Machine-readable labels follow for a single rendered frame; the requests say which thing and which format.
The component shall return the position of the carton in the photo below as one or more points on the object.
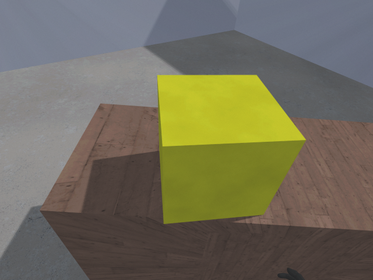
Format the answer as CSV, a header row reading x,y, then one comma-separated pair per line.
x,y
225,146

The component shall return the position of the robot right hand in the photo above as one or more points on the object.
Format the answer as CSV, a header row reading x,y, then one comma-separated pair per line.
x,y
292,275

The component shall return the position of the pedestal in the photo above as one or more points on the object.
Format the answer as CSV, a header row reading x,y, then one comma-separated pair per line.
x,y
106,207

